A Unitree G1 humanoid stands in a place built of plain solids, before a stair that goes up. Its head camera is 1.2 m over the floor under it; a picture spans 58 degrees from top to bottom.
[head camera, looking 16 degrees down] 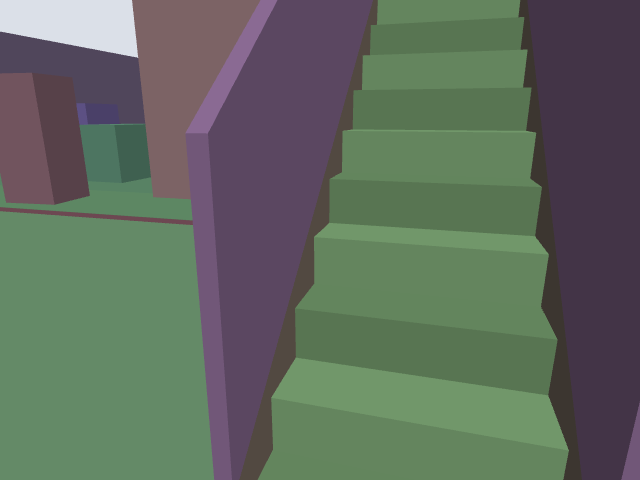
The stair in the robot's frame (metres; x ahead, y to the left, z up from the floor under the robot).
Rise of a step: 0.19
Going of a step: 0.24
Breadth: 0.82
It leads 15 degrees to the right of straight ahead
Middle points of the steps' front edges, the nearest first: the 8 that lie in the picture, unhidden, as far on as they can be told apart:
1.02 -0.24 0.38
1.25 -0.31 0.57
1.48 -0.37 0.76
1.71 -0.43 0.95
1.93 -0.49 1.14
2.16 -0.56 1.32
2.39 -0.62 1.51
2.62 -0.68 1.70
